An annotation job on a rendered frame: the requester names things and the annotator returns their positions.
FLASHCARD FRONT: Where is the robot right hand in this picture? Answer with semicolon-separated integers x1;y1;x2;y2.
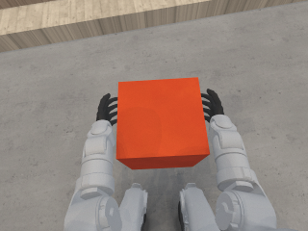
200;89;224;122

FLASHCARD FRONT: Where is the robot left forearm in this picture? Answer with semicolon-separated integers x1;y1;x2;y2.
64;119;116;221

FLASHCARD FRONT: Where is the left robot upper arm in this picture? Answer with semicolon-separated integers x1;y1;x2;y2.
64;194;122;231

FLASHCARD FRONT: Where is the carton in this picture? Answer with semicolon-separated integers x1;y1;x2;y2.
115;77;210;170

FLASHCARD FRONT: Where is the robot left hand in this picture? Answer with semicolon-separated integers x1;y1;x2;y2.
96;93;118;126

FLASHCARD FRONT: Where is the right robot shin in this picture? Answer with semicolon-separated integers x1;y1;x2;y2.
182;183;196;231

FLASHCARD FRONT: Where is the robot right thigh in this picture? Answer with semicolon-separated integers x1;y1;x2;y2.
179;187;220;231

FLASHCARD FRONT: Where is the robot right forearm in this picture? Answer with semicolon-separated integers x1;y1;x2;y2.
208;115;277;227

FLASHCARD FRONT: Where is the right robot upper arm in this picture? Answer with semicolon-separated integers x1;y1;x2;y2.
215;190;298;231

